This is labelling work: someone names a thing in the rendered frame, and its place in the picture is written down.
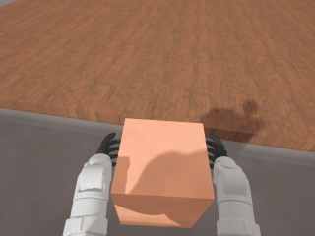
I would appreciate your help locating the left robot forearm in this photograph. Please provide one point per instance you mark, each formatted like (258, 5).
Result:
(88, 213)

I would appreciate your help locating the right robot hand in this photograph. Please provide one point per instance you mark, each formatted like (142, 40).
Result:
(218, 149)

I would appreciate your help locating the left robot hand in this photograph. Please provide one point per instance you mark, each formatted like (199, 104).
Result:
(106, 149)

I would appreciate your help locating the carton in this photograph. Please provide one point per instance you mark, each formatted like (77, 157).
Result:
(162, 175)

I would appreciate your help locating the right robot forearm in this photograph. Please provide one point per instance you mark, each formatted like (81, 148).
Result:
(236, 215)

